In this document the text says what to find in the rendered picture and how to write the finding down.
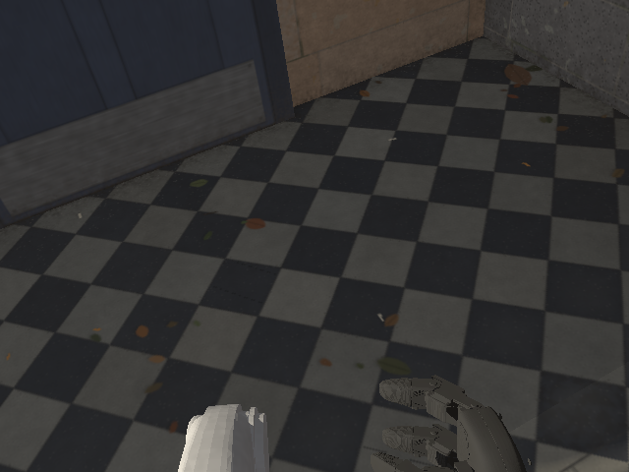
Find left robot shin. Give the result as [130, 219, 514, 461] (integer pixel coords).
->
[186, 415, 202, 439]

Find robot right hand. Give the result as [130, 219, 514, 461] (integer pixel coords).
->
[371, 375, 532, 472]

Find robot left thigh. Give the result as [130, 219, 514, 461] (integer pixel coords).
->
[178, 404, 269, 472]

